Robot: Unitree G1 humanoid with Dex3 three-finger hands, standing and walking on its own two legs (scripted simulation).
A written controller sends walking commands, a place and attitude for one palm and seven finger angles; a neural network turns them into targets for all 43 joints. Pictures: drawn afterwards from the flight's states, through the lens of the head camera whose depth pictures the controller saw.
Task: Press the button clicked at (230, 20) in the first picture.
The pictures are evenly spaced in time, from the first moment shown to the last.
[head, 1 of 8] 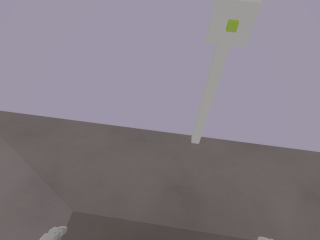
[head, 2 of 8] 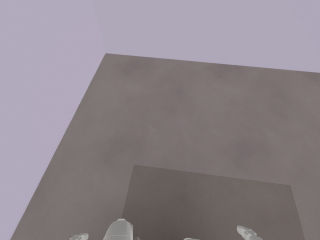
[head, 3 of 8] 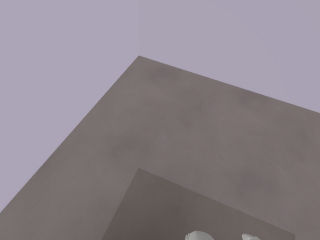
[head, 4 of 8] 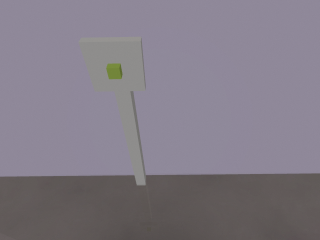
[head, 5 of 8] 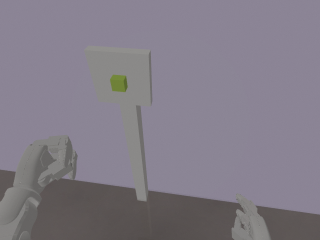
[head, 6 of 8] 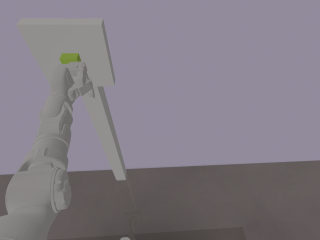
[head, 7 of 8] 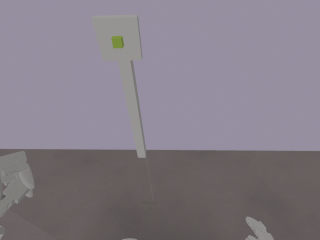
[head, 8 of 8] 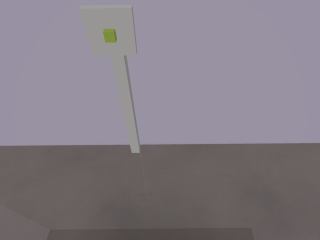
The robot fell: no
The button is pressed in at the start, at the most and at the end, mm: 0 12 0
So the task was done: yes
